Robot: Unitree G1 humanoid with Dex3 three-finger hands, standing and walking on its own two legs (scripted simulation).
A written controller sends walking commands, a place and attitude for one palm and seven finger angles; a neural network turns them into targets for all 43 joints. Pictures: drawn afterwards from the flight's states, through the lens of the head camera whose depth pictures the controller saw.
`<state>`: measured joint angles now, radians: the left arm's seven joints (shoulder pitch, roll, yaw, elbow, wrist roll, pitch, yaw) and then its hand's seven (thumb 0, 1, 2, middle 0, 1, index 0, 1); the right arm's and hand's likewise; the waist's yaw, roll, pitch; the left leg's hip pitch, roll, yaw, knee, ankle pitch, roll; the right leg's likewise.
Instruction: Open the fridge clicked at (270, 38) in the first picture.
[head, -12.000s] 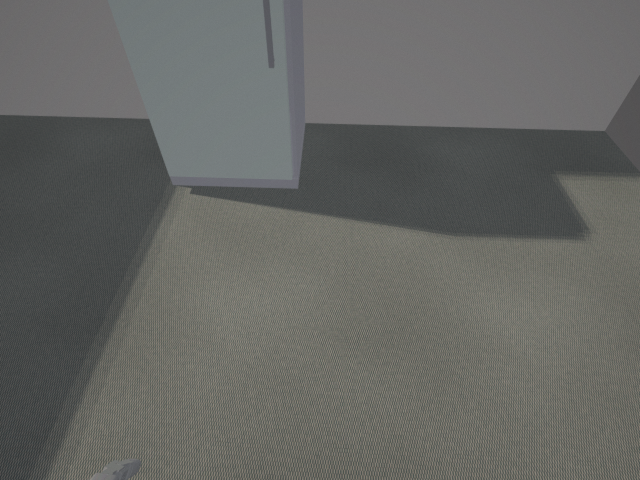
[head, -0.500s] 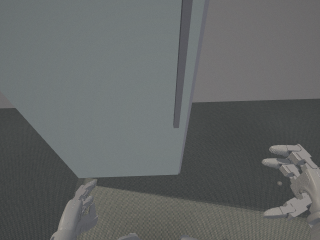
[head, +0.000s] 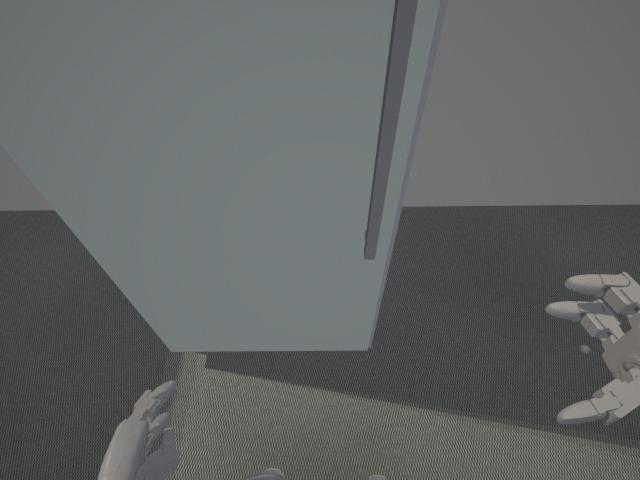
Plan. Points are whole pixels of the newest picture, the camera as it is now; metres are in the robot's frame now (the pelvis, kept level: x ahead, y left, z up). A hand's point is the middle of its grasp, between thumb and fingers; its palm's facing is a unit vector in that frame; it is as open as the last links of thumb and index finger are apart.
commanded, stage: raise the hand to about handle height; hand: right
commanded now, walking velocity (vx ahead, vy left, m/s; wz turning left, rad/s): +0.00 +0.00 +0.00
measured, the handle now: (382, 142) +0.51 -0.05 +0.15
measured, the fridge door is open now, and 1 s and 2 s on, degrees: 0 0 0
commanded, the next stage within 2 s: move the hooked fingers beside the handle in 0.26 s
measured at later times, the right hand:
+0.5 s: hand (577, 347) +0.27 -0.26 +0.07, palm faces -0.03 +1.00 -0.02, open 14.0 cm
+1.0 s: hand (508, 293) +0.34 -0.21 +0.05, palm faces -0.05 +1.00 -0.02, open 14.0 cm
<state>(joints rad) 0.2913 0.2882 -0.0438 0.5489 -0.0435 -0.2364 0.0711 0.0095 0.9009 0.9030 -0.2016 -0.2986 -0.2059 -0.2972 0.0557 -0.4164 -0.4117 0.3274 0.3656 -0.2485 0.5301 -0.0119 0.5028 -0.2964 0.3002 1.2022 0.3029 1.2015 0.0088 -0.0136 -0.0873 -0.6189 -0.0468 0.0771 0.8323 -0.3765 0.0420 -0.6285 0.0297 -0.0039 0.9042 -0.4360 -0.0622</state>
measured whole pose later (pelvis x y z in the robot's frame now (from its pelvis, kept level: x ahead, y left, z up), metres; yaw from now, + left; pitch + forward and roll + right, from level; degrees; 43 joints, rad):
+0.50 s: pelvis +0.00 +0.00 +0.00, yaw -1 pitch +9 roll +3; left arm 0.27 0.28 -0.06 0.55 -0.05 -0.24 0.08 0.01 0.90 0.90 -0.20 -0.30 -0.21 -0.30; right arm 0.00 -0.40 -0.37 0.36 0.36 -0.24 0.52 -0.01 0.51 -0.30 0.30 1.20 0.30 1.20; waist -0.01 -0.03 -0.09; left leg -0.63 -0.04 0.09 0.85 -0.38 0.04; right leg -0.65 0.04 0.01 0.92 -0.44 -0.06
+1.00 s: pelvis +0.01 +0.00 +0.00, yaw +0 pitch +12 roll +2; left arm 0.31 0.27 -0.05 0.57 -0.04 -0.16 0.06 0.01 0.90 0.90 -0.20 -0.30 -0.21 -0.30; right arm -0.17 -0.33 -0.27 0.44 0.26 -0.25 0.34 -0.01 0.50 -0.30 0.30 1.20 0.30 1.20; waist 0.03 -0.02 -0.09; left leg -0.67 -0.04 0.07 0.85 -0.39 0.04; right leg -0.66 0.04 -0.01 0.90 -0.44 -0.06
